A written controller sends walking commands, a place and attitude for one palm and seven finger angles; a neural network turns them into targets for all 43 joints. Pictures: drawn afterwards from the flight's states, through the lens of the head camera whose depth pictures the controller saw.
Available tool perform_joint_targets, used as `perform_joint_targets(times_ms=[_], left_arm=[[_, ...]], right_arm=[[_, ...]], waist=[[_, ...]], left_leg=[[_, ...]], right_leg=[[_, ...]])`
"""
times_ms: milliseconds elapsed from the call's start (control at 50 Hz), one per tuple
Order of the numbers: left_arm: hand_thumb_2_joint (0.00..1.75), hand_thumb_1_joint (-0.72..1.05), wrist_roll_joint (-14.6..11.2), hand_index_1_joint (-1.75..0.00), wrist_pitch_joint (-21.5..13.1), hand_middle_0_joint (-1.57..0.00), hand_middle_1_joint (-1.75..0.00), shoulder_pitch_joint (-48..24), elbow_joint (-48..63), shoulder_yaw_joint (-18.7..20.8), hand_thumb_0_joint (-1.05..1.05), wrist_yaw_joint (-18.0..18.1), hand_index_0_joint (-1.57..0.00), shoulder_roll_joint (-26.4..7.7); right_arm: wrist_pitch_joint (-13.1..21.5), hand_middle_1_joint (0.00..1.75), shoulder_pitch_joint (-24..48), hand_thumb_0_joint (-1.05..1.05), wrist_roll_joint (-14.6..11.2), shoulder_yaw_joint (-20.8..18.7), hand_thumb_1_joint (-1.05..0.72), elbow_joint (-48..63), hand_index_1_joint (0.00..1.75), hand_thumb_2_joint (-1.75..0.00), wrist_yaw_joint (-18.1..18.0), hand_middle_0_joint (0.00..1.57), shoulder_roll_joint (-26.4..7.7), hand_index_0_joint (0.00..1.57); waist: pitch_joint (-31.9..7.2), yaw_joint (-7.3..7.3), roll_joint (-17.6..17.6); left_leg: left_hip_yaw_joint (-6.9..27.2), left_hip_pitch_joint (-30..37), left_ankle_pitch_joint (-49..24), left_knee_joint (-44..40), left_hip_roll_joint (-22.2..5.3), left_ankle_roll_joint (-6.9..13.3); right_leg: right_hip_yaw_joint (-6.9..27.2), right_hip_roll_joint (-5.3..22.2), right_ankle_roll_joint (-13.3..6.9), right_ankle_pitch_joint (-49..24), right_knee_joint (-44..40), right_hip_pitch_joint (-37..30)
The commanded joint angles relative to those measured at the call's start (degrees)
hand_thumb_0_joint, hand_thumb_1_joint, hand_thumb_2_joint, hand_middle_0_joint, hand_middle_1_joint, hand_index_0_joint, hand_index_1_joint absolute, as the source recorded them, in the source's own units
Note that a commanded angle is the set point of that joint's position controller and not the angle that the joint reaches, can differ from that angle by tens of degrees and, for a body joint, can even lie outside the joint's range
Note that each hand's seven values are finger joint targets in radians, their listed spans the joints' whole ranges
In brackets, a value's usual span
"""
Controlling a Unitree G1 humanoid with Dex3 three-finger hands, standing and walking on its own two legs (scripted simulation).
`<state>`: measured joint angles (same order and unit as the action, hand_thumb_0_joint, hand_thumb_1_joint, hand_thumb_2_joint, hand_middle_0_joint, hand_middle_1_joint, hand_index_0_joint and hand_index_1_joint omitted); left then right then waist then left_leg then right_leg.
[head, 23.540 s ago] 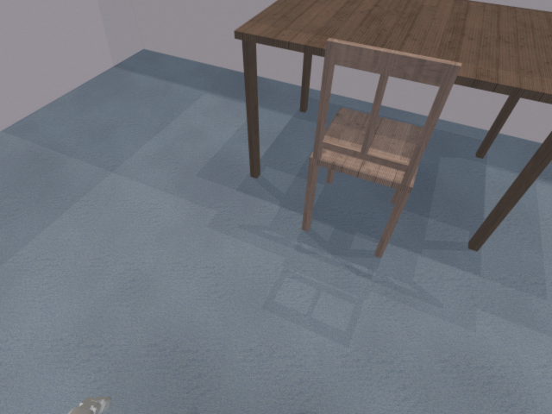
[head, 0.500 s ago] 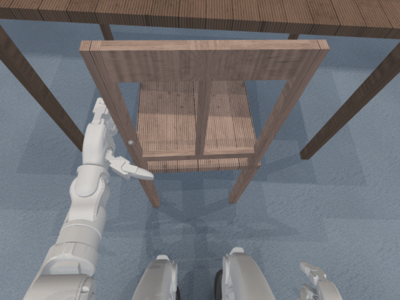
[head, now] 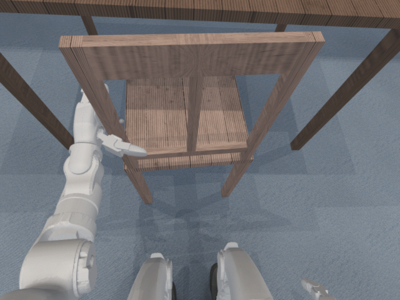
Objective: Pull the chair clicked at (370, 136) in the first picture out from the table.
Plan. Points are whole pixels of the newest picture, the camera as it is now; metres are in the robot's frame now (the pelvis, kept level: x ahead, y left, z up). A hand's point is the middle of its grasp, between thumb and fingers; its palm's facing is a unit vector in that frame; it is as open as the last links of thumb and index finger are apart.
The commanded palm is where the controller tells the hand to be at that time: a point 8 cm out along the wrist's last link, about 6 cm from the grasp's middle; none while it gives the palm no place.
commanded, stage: push the fingers through the gap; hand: left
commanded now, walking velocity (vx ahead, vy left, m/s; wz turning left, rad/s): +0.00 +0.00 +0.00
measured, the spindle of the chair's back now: (193, 119) +0.47 +0.00 +0.01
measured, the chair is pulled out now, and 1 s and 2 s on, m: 0.03 0.03 0.04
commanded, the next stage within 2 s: hook a spindle and tug to test in 0.64 s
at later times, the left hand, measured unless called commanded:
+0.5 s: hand (121, 110) +0.48 +0.15 +0.02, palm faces +0.00 -1.00 -0.03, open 17.0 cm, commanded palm +0.46 +0.18 +0.03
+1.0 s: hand (122, 110) +0.48 +0.14 +0.02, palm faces +0.01 -1.00 -0.03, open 16.2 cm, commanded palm +0.46 +0.18 +0.03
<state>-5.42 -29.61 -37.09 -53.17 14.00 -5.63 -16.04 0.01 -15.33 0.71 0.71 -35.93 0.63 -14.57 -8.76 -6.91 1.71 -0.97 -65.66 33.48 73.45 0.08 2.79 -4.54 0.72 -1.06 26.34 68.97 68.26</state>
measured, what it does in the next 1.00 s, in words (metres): stands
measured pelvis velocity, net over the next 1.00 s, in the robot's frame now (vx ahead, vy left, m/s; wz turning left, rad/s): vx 0.00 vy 0.01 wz -0.01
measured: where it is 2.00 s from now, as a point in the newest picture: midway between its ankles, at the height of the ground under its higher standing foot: outside the picture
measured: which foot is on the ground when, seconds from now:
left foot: down 0.00-1.00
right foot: down 0.00-1.00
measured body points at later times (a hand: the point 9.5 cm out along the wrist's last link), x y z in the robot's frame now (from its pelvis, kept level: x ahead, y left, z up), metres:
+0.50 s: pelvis +0.00 +0.01 +0.00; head +0.15 +0.03 +0.42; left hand +0.48 +0.20 +0.02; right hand +0.04 -0.25 -0.12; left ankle +0.00 +0.09 -0.62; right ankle +0.05 -0.12 -0.62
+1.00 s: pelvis +0.00 +0.01 +0.00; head +0.15 +0.03 +0.42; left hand +0.48 +0.20 +0.02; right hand +0.06 -0.26 -0.12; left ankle +0.00 +0.09 -0.62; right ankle +0.05 -0.12 -0.62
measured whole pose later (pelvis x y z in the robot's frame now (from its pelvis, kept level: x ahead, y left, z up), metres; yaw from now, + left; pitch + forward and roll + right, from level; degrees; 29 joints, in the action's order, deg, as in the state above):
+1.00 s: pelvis +0.00 +0.01 +0.00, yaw +0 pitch +27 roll -3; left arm -4.0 -31.2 -43.7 -60.0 15.5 -4.3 -17.9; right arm -4.5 -15.8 1.6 1.3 -35.3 1.6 -14.2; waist -8.4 -8.3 2.0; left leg -0.6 -67.5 33.7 74.2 -0.1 3.2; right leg -4.9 0.4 -0.7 26.1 68.7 69.6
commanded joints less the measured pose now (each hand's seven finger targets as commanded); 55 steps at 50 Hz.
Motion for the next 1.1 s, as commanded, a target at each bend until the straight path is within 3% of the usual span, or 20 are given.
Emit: perform_joint_targets(times_ms=[0, 40, 100, 160, 220, 260, 280, 340, 380, 400, 440, 640, 680, 720, 920, 960, 1000, 1020, 1060, 1080], left_arm=[[0.3, -0.5, 0.38, -0.08, -4.33, -0.06, -0.08, -25.14, 7.82, 2.68, 0.0, 0.45, -0.06, -10.89], [0.3, -0.5, 0.65, -0.08, -4.61, -0.06, -0.08, -28.39, 6.46, 3.34, 0.0, 0.37, -0.06, -11.95], [0.3, -0.5, 0.74, -0.08, -5.17, -0.06, -0.08, -28.39, 7.07, 3.38, 0.0, -0.05, -0.06, -12.0], [0.3, -0.5, 0.49, -0.08, -4.64, -0.06, -0.08, -29.07, 5.32, 2.4, 0.0, -0.34, -0.06, -10.49], [0.3, -0.5, 1.01, -0.08, -4.69, -0.06, -0.08, -33.09, 5.04, 2.95, 0.0, 0.23, -0.06, -11.89], [0.3, -0.5, 1.15, -0.08, -4.73, -0.06, -0.08, -32.52, 4.41, 2.56, 0.0, 0.59, -0.06, -11.06], [0.3, -0.5, 1.12, -0.08, -4.85, -0.06, -0.08, -31.85, 4.44, 3.78, 0.0, 0.81, -0.06, -12.55], [0.3, -0.5, 1.11, -0.08, -5.36, -0.06, -0.08, -32.48, 5.47, 1.82, 0.0, 0.67, -0.06, -10.43], [0.3, -0.5, 1.13, -0.08, -5.46, -0.06, -0.08, -31.28, 5.61, 3.11, 0.0, 0.83, -0.06, -11.95], [0.3, -0.5, 1.16, -0.08, -5.27, -0.06, -0.08, -31.35, 4.45, 1.84, 0.0, 0.82, -0.06, -10.44], [0.3, -0.5, 1.41, -0.08, -5.4, -0.06, -0.08, -31.91, 3.92, 2.59, 0.0, 1.2, -0.06, -11.39], [0.3, -0.5, 1.66, -0.08, -5.99, -0.06, -0.08, -32.69, 4.19, 2.05, 0.0, 1.31, -0.06, -10.98], [0.3, -0.5, 1.54, -0.08, -5.83, -0.06, -0.08, -30.09, 3.4, 3.47, 0.0, 1.3, -0.06, -12.03], [0.3, -0.5, 1.42, -0.08, -5.79, -0.06, -0.08, -30.81, 4.83, 2.21, 0.0, 1.14, -0.06, -10.68], [0.3, -0.5, 1.42, -0.63, -5.52, -0.24, -0.63, -29.91, 5.03, 2.4, 0.0, 1.29, -0.24, -10.8], [0.3, -0.5, 1.32, -0.74, -5.57, -0.27, -0.74, -29.58, 4.9, 1.16, 0.0, 1.17, -0.27, -9.02], [0.3, -0.5, 1.16, -0.85, -5.54, -0.31, -0.85, -28.6, 5.09, 2.97, 0.0, 1.15, -0.31, -11.39], [0.3, -0.5, 1.14, -0.9, -5.41, -0.32, -0.9, -28.95, 5.63, 2.2, 0.0, 1.05, -0.32, -10.44], [0.35, -0.39, 0.94, -1.01, -5.65, -0.36, -1.01, -29.59, 7.52, 1.9, 0.0, 0.82, -0.36, -10.34], [0.37, -0.33, 0.9, -1.07, -5.34, -0.38, -1.07, -27.43, 6.04, 2.12, 0.0, 0.85, -0.38, -10.04]], right_arm=[[0.57, 0.3, -6.98, 0.0, 0.45, -3.22, -0.9, 3.62, 0.3, -0.9, -0.58, 0.2, -9.44, 0.2], [0.28, 0.3, -7.51, 0.0, 0.74, -3.16, -0.9, 3.42, 0.3, -0.9, -0.65, 0.2, -9.65, 0.2], [-0.21, 0.3, -7.91, 0.0, 0.9, -3.13, -0.9, 3.81, 0.3, -0.9, -0.4, 0.2, -9.54, 0.2], [-1.01, 0.3, -8.45, 0.0, 0.78, -3.36, -0.9, 3.43, 0.3, -0.9, -0.16, 0.2, -9.68, 0.2], [-1.49, 0.3, -8.95, 0.0, 1.0, -3.16, -0.9, 3.03, 0.3, -0.9, -0.33, 0.2, -9.92, 0.2], [-1.73, 0.3, -9.32, 0.0, 1.15, -3.1, -0.9, 2.95, 0.3, -0.9, -0.14, 0.2, -9.88, 0.2], [-1.91, 0.3, -9.34, 0.0, 1.13, -3.16, -0.9, 3.01, 0.3, -0.9, -0.11, 0.2, -10.07, 0.2], [-2.23, 0.3, -9.43, 0.0, 1.22, -3.17, -0.9, 3.15, 0.3, -0.9, 0.1, 0.2, -9.83, 0.2], [-2.6, 0.3, -9.38, 0.0, 1.23, -3.16, -0.9, 3.21, 0.3, -0.9, 0.18, 0.2, -9.95, 0.2], [-2.74, 0.3, -9.21, 0.0, 1.1, -3.1, -0.9, 3.1, 0.3, -0.9, 0.24, 0.2, -9.79, 0.2], [-2.9, 0.3, -9.52, 0.0, 1.24, -3.0, -0.9, 3.0, 0.3, -0.9, 0.18, 0.2, -9.93, 0.2], [-3.35, 0.3, -9.4, 0.0, 1.33, -3.01, -0.9, 3.28, 0.3, -0.9, 0.25, 0.2, -9.85, 0.2], [-3.5, 0.3, -9.37, 0.0, 1.26, -3.05, -0.9, 3.41, 0.3, -0.9, 0.3, 0.2, -9.86, 0.2], [-3.63, 0.3, -9.14, 0.0, 1.23, -3.07, -0.9, 3.55, 0.3, -0.9, 0.3, 0.2, -9.66, 0.2], [-3.87, 0.3, -8.72, 0.0, 1.2, -3.06, -0.9, 3.77, 0.3, -0.9, 0.33, 0.2, -9.5, 0.2], [-3.77, 0.3, -8.75, 0.0, 1.15, -3.09, -0.9, 3.69, 0.3, -0.9, 0.39, 0.2, -9.26, 0.2], [-3.83, 0.3, -8.68, 0.0, 1.14, -3.12, -0.9, 3.77, 0.3, -0.9, 0.29, 0.2, -9.52, 0.2], [-3.84, 0.3, -8.55, 0.0, 1.16, -3.01, -0.9, 4.04, 0.3, -0.9, 0.33, 0.2, -9.31, 0.2], [-3.75, 0.3, -8.48, 0.0, 1.14, -3.09, -0.9, 3.92, 0.3, -0.9, 0.38, 0.2, -9.28, 0.2], [-3.82, 0.3, -8.57, 0.0, 1.0, -3.22, -0.9, 3.97, 0.3, -0.9, 0.38, 0.2, -9.25, 0.2]], waist=[[-26.87, -2.21, 3.26], [-27.33, -2.95, 2.64], [-31.63, -2.18, 5.76], [-30.8, -3.48, 3.47], [-29.79, -3.98, 4.12], [-30.14, -3.92, 4.98], [-30.03, -3.49, 5.19], [-31.06, -3.95, 6.05], [-31.52, -3.1, 6.09], [-29.69, -3.82, 5.45], [-28.13, -3.83, 5.31], [-28.99, -4.22, 5.45], [-28.91, -3.18, 4.77], [-29.87, -3.59, 5.53], [-29.63, -3.61, 3.81], [-29.51, -3.72, 5.09], [-29.93, -3.08, 4.3], [-30.38, -3.24, 4.58], [-31.18, -3.24, 6.08], [-30.47, -3.06, 4.46]], left_leg=[[3.9, 13.06, -20.1, -9.39, 0.3, -1.97], [4.01, 12.82, -19.89, -8.73, 0.31, -1.67], [4.43, 16.37, -24.12, -8.7, 0.11, -2.31], [5.02, 16.7, -25.12, -8.31, -0.41, -2.29], [5.51, 16.13, -22.8, -8.68, -0.38, -2.15], [5.68, 17.14, -23.32, -8.87, -0.35, -2.26], [5.65, 17.33, -23.4, -8.97, -0.43, -2.41], [6.26, 19.54, -24.83, -9.17, -0.66, -2.73], [6.03, 19.16, -25.07, -9.27, -0.6, -2.8], [6.17, 18.68, -23.86, -9.51, -0.65, -2.74], [6.3, 17.81, -22.93, -9.93, -0.65, -2.68], [5.89, 17.55, -22.88, -9.3, -0.52, -2.39], [5.6, 17.07, -23.31, -9.53, -0.4, -2.5], [5.54, 17.89, -24.32, -9.28, -0.49, -2.49], [5.12, 16.4, -23.97, -8.96, -0.34, -2.18], [5.06, 17.5, -24.63, -8.95, -0.37, -2.24], [4.77, 16.45, -24.19, -9.04, -0.27, -2.19], [4.62, 16.2, -24.23, -9.01, -0.18, -2.08], [4.86, 17.98, -25.73, -8.91, -0.34, -2.38], [4.87, 17.86, -26.03, -9.01, -0.43, -2.39]], right_leg=[[3.04, -1.16, -0.44, -12.79, -6.63, -17.67], [3.09, -1.24, -0.36, -12.55, -6.51, -17.16], [2.9, -1.28, -0.58, -15.08, -5.79, -17.59], [2.51, -1.52, -0.36, -15.37, -5.98, -16.11], [2.33, -1.52, -0.32, -13.14, -6.09, -14.91], [2.16, -1.63, -0.43, -12.85, -6.28, -14.35], [2.18, -1.68, -0.51, -12.67, -6.36, -14.34], [1.83, -1.73, -0.58, -12.94, -6.25, -13.54], [1.93, -1.79, -0.65, -13.24, -6.29, -14.59], [1.85, -1.81, -0.54, -12.31, -6.72, -13.71], [1.61, -1.81, -0.63, -11.53, -6.6, -13.5], [1.97, -1.79, -0.62, -12.14, -6.42, -13.7], [2.04, -1.85, -0.65, -12.66, -6.63, -15.04], [2.13, -1.78, -0.56, -13.59, -6.58, -14.94], [2.35, -1.88, -0.44, -14.57, -6.55, -16.55], [2.24, -1.88, -0.49, -14.78, -6.69, -15.73], [2.55, -1.85, -0.51, -15.12, -6.75, -17.39], [2.57, -1.82, -0.48, -15.48, -6.65, -17.85], [2.44, -1.83, -0.57, -16.1, -6.48, -17.16], [2.29, -1.87, -0.55, -16.22, -6.63, -17.15]])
